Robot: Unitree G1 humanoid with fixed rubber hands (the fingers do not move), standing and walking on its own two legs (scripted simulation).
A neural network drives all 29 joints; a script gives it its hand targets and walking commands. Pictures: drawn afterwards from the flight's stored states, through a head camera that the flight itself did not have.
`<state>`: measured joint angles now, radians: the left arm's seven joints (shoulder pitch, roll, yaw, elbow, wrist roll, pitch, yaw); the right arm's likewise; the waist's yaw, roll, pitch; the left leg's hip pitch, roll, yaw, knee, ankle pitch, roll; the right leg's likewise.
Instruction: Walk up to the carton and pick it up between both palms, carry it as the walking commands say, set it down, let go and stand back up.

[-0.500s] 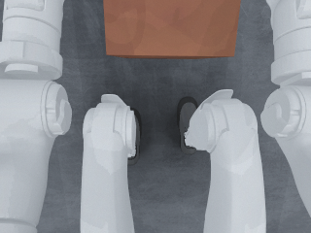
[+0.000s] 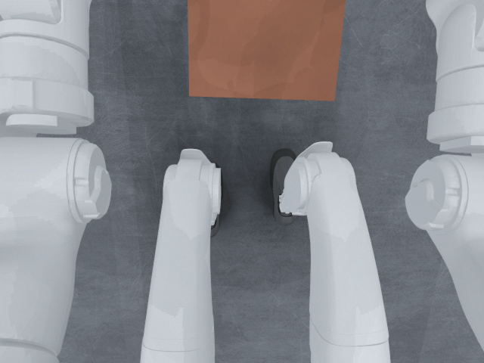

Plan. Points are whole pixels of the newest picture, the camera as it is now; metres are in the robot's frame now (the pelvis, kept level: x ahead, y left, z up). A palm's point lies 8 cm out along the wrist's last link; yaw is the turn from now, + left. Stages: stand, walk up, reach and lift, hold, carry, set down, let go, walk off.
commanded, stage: set down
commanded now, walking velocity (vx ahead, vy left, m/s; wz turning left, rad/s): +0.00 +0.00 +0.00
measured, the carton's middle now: (257, 44) +0.50 -0.03 -0.38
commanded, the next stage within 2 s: let go in 0.52 s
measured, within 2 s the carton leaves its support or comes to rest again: neither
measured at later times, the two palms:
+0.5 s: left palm out of the picture +0.58 +0.18 +0.04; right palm out of the picture +0.54 -0.22 +0.02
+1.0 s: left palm out of the picture +0.40 +0.22 +0.09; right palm out of the picture +0.38 -0.26 +0.10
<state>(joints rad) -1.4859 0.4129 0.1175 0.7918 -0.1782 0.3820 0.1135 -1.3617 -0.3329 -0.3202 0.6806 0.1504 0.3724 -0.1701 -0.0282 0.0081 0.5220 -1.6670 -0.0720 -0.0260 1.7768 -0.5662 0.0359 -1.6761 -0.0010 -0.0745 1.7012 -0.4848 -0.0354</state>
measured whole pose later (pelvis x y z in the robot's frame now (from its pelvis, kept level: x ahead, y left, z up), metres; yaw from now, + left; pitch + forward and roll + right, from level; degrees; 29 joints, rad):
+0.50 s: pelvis +0.01 +0.00 +0.12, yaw +1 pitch +26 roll -2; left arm -1.42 0.41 0.12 0.80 -0.13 0.40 0.07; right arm -1.27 -0.34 -0.32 0.72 0.11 0.36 -0.11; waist -0.05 0.02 0.46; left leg -1.33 -0.08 -0.05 1.28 -0.39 0.04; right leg -1.33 0.00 -0.06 1.20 -0.32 -0.02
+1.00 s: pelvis +0.04 +0.00 +0.18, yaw +2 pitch +14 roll -1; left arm -0.49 0.26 0.12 0.36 -0.10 0.34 0.13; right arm -0.39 -0.34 -0.20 0.30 0.05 0.29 0.09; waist -0.05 0.02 0.36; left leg -0.88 -0.08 -0.05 1.01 -0.37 0.04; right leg -0.88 0.00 -0.05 0.95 -0.31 -0.02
